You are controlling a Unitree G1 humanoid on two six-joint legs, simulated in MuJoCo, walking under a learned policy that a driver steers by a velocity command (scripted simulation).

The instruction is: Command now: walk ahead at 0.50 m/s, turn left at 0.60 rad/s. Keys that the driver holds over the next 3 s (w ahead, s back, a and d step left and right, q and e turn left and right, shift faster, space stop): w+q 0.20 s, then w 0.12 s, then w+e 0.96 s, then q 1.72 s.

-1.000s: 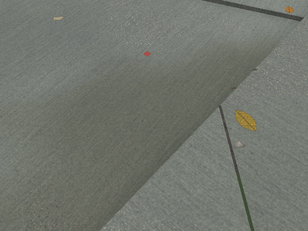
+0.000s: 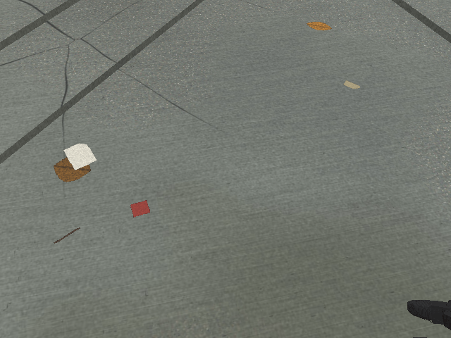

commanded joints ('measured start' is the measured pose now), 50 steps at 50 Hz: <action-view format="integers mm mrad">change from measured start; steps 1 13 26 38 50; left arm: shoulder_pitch -69 -247 21 -74 -23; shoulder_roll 158 103 176 127 14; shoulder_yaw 30 -28 21 13 -19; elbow -63 -198 -125 -96 -101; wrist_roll -27 25 5 -20 -10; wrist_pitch -17 -57 -40 -19 8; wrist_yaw -19 -12 -81 -31 -27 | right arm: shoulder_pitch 305 93 408 8 238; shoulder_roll -86 -97 -22 -24 -193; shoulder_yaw -48 39 43 46 -9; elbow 105 172 245 98 98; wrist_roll -12 -42 -76 -66 -59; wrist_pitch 6 -60 -38 -69 -115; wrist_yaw -27 -113 -124 -125 -116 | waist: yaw -197 -54 -66 -114 -243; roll -18 -51 -154 -68 18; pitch -75 65 -359 -61 -306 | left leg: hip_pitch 512 46 226 15 831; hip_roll -104 48 -71 -43 166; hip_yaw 125 -324 -61 -62 -345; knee -98 -366 479 105 -212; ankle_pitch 174 -261 -78 -313 -397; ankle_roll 30 232 45 -79 119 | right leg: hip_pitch -266 -776 185 -278 -470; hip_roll -122 2 -28 51 206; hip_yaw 47 359 633 612 561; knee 212 354 -224 -577 82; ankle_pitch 829 635 858 796 580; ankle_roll -139 -106 -424 -385 -221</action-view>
